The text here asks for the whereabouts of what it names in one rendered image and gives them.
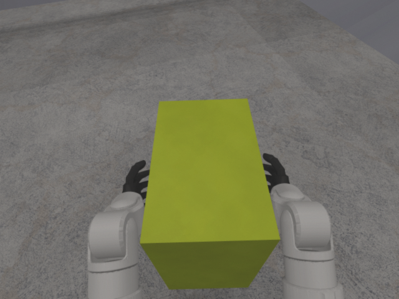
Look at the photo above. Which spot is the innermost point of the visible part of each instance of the left robot hand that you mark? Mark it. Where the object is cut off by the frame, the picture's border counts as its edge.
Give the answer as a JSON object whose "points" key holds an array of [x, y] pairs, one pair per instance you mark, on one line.
{"points": [[133, 178]]}

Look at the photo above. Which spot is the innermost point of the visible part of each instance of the robot right forearm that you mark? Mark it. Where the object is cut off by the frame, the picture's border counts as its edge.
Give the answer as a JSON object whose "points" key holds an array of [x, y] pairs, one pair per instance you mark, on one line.
{"points": [[307, 245]]}

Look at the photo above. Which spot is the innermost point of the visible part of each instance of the robot left forearm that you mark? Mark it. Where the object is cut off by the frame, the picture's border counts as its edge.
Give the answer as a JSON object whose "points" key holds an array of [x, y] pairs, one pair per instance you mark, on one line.
{"points": [[112, 260]]}

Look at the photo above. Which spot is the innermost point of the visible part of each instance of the right robot hand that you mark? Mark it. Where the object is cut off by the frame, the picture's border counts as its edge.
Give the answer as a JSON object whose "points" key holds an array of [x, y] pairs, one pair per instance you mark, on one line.
{"points": [[277, 171]]}

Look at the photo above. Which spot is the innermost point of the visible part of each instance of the carton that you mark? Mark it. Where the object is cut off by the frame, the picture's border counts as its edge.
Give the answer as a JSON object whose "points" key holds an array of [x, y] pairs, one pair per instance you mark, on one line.
{"points": [[208, 220]]}

